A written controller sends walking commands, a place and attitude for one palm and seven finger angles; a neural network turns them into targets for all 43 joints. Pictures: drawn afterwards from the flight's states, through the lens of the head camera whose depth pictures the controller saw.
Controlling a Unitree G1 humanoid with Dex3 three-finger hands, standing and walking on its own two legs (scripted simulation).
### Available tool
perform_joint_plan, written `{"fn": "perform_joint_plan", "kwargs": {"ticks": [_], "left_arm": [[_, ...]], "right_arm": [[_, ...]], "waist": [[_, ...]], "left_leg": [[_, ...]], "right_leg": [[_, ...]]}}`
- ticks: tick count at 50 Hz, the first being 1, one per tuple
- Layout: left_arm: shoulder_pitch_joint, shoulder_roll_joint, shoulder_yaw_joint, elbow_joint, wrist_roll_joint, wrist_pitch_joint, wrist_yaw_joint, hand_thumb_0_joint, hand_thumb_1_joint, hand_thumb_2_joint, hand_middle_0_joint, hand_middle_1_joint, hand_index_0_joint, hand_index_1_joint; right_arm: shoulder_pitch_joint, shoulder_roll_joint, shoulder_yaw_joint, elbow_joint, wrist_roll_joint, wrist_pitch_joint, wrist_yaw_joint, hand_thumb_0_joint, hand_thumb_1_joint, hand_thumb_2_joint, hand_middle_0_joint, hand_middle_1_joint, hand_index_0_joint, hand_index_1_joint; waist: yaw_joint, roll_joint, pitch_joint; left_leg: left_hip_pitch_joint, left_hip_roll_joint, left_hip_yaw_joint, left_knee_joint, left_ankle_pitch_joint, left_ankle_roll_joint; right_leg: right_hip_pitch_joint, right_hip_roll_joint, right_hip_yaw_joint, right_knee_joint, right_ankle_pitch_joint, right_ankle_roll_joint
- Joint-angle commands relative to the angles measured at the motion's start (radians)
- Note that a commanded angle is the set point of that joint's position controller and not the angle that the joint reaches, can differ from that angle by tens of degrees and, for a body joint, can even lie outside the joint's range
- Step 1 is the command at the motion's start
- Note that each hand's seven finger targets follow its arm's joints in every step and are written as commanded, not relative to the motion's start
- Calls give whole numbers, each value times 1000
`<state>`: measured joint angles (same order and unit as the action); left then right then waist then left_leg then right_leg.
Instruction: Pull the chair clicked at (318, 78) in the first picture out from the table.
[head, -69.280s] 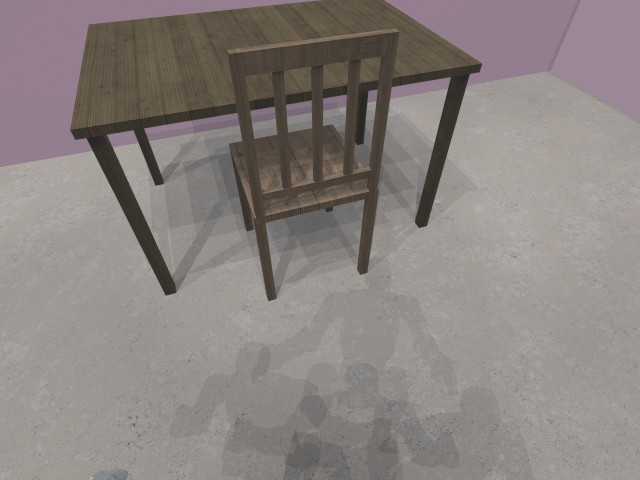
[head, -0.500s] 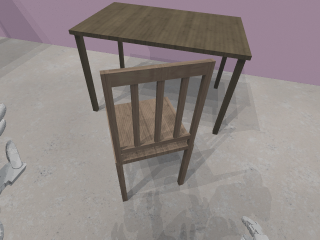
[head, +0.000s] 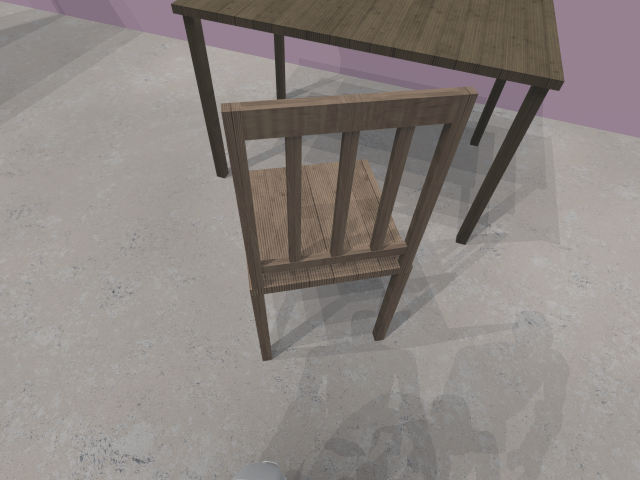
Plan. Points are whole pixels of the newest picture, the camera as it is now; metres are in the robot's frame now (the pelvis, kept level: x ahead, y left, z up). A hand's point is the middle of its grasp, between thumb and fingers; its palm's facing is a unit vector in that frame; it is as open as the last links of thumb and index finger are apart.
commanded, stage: let the arm hang, fingers relaxed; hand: left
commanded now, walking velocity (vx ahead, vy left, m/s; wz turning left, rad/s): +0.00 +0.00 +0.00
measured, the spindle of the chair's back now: (342, 201) +0.62 +0.00 -0.07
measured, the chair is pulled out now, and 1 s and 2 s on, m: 0.51 0.51 0.51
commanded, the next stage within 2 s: look to check the result in 0.62 s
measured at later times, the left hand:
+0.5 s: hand out of the picture +0.05 +0.18 -0.16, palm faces -0.03 -0.97 -0.24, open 7.3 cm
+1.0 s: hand out of the picture +0.01 +0.15 -0.17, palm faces -0.02 -0.98 -0.18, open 7.4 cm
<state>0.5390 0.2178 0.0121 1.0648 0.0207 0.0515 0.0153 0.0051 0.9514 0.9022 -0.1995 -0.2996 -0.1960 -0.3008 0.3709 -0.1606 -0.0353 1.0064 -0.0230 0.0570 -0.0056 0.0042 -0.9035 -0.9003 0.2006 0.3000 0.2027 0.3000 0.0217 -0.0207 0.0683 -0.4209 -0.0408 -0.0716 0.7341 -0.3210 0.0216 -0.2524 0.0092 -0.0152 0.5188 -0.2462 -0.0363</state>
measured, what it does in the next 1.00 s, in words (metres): steps on the spot: left foot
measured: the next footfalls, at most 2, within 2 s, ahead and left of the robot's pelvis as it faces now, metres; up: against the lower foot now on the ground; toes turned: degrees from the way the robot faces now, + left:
left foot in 0.08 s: +0.06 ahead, +0.11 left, +0.00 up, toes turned -4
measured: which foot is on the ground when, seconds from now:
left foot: up 0.00-0.06, down 0.08-1.00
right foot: down 0.00-1.00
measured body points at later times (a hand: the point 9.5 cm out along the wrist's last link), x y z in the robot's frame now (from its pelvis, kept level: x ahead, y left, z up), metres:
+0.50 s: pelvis +0.00 -0.01 +0.01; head +0.01 -0.02 +0.46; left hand +0.05 +0.23 -0.14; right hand -0.02 -0.22 -0.16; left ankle +0.02 +0.12 -0.73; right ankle +0.02 -0.12 -0.73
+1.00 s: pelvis +0.00 -0.01 +0.01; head +0.03 -0.02 +0.46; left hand +0.01 +0.20 -0.15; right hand -0.02 -0.22 -0.15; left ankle +0.02 +0.12 -0.73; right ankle +0.02 -0.12 -0.73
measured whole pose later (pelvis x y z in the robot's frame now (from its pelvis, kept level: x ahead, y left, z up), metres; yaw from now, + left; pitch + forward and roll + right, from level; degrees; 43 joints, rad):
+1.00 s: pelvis +0.00 -0.01 +0.01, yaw -2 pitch -1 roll +0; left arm 0.30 0.14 -0.02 1.06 0.00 0.00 0.03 0.01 0.92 0.90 -0.20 -0.30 -0.20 -0.30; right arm 0.32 -0.13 0.02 1.07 -0.01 -0.01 -0.03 0.00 -0.91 -0.90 0.20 0.30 0.20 0.30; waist -0.01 0.01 0.07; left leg -0.19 0.01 -0.03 0.43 -0.22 -0.01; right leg -0.20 0.04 0.01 0.43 -0.21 -0.03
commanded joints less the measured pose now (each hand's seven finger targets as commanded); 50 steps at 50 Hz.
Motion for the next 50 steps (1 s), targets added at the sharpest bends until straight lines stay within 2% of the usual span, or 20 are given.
{"fn": "perform_joint_plan", "kwargs": {"ticks": [1, 2, 3, 4, 5, 6, 8, 9, 11, 14, 16, 18, 21, 23, 25, 30, 31, 35, 36, 50], "left_arm": [[-204, 82, 11, -92, 2, -51, 10, 0, 900, 900, -200, -300, -200, -300], [-134, 46, 0, -66, -4, -51, 11, 0, 900, 900, -200, -300, -200, -300], [-53, 16, -10, -45, -13, -56, 8, 0, 900, 900, -200, -300, -200, -300], [-15, 13, -18, -24, -16, -66, 11, 0, 900, 900, -200, -300, -200, -300], [-13, 16, -19, 3, -12, -62, 13, 0, 900, 900, -200, -300, -200, -300], [-24, 29, -20, 5, -16, -60, 15, 0, 900, 900, -200, -300, -200, -300], [-56, 28, -20, -2, -17, -61, 17, 0, 900, 900, -200, -300, -200, -300], [-64, 24, -20, -2, -16, -63, 18, 0, 900, 900, -200, -300, -200, -300], [-88, 21, -21, -8, -13, -62, 20, 0, 900, 900, -200, -300, -200, -300], [-129, 20, -17, -21, -12, -58, 22, 0, 900, 900, -200, -300, -200, -300], [-146, 28, -11, -34, -12, -57, 25, 0, 900, 900, -200, -300, -200, -300], [-164, 31, -9, -34, -13, -56, 25, 0, 900, 900, -200, -300, -200, -300], [-182, 44, -5, -50, -12, -56, 23, 0, 900, 900, -200, -300, -200, -300], [-195, 50, -4, -63, -14, -58, 22, 0, 900, 900, -200, -300, -200, -300], [-207, 53, -1, -74, -15, -61, 21, 0, 900, 900, -200, -300, -200, -300], [-215, 52, -4, -78, -17, -63, 21, 0, 900, 900, -200, -300, -200, -300], [-214, 51, -4, -76, -17, -63, 22, 0, 900, 900, -200, -300, -200, -300], [-205, 48, -4, -71, -17, -65, 23, 0, 900, 900, -200, -300, -200, -300], [-207, 45, -5, -66, -17, -65, 23, 0, 900, 900, -200, -300, -200, -300], [-180, 25, -10, -38, -16, -68, 24, 0, 900, 900, -200, -300, -200, -300]], "right_arm": [[169, -37, -4, 18, 16, -58, -11, 0, -900, -900, 200, 300, 200, 300], [147, -48, 6, 24, 12, -74, -18, 0, -900, -900, 200, 300, 200, 300], [112, -76, 10, 14, 10, -89, -33, 0, -900, -900, 200, 300, 200, 300], [87, -93, 17, -4, 10, -91, -46, 0, -900, -900, 200, 300, 200, 300], [75, -83, 19, 9, 15, -100, -43, 0, -900, -900, 200, 300, 200, 300], [72, -86, 22, 19, 18, -100, -40, 0, -900, -900, 200, 300, 200, 300], [51, -73, 26, 28, 19, -100, -38, 0, -900, -900, 200, 300, 200, 300], [50, -68, 28, 30, 18, -99, -37, 0, -900, -900, 200, 300, 200, 300], [44, -63, 28, 36, 17, -94, -35, 0, -900, -900, 200, 300, 200, 300], [29, -51, 27, 42, 12, -84, -30, 0, -900, -900, 200, 300, 200, 300], [33, -55, 24, 38, 10, -79, -28, 0, -900, -900, 200, 300, 200, 300], [31, -52, 24, 37, 6, -76, -27, 0, -900, -900, 200, 300, 200, 300], [38, -54, 21, 24, 5, -72, -24, 0, -900, -900, 200, 300, 200, 300], [50, -61, 20, 19, 5, -72, -23, 0, -900, -900, 200, 300, 200, 300], [54, -64, 22, 19, 6, -76, -23, 0, -900, -900, 200, 300, 200, 300], [53, -68, 26, 23, 7, -78, -24, 0, -900, -900, 200, 300, 200, 300], [48, -68, 25, 24, 7, -77, -25, 0, -900, -900, 200, 300, 200, 300], [55, -68, 28, 29, 9, -80, -26, 0, -900, -900, 200, 300, 200, 300], [54, -67, 29, 31, 10, -78, -27, 0, -900, -900, 200, 300, 200, 300], [56, -54, 32, 48, 11, -79, -33, 0, -900, -900, 200, 300, 200, 300]], "waist": [[-118, -47, 89], [-77, 73, 102], [-31, 141, 64], [-6, 1, 18], [-12, -20, -65], [-15, 38, -86], [-13, 43, -43], [-15, 11, -39], [-18, -4, -1], [-21, 16, 57], [-18, 22, 60], [-18, 77, 72], [-18, 31, 75], [-25, 0, 39], [-28, 5, 5], [-31, 18, 1], [-29, 36, 22], [-32, 20, -6], [-33, 3, 12], [-38, 39, 10]], "left_leg": [[294, 43, 8, -203, -18, 24], [262, 79, -48, -371, 34, 42], [241, 171, -158, -392, 156, 77], [188, 187, -145, -351, 261, 89], [191, 146, -105, -334, 273, 66], [191, 126, -81, -339, 270, 51], [178, 122, -65, -358, 251, 40], [182, 119, -60, -360, 245, 39], [175, 115, -55, -370, 213, 38], [143, 108, -54, -395, 114, 34], [126, 106, -52, -405, 70, 32], [111, 105, -51, -415, 45, 31], [99, 100, -45, -410, 14, 30], [124, 97, -37, -396, 38, 29], [151, 100, -33, -389, 85, 27], [173, 106, -32, -387, 127, 23], [164, 106, -35, -387, 119, 24], [187, 110, -29, -383, 143, 24], [183, 109, -31, -382, 143, 23], [215, 119, -26, -379, 138, 25]], "right_leg": [[-340, -161, 192, -228, -306, -103], [-262, -93, 158, -112, -196, -75], [-189, -48, 128, -81, -41, -40], [-54, -47, 124, -111, 76, -31], [36, -71, 110, -102, 137, -25], [74, -80, 122, -90, 168, -23], [68, -86, 115, -97, 164, -22], [68, -89, 114, -104, 167, -23], [51, -89, 109, -118, 146, -24], [25, -87, 117, -144, 65, -26], [34, -84, 117, -156, 26, -26], [34, -82, 126, -159, 11, -28], [36, -81, 128, -177, -23, -29], [43, -86, 139, -181, -21, -30], [58, -89, 137, -175, 25, -30], [57, -90, 135, -171, 67, -32], [46, -86, 134, -174, 58, -33], [59, -87, 136, -171, 84, -33], [50, -85, 134, -174, 84, -34], [31, -83, 136, -181, 84, -34]]}}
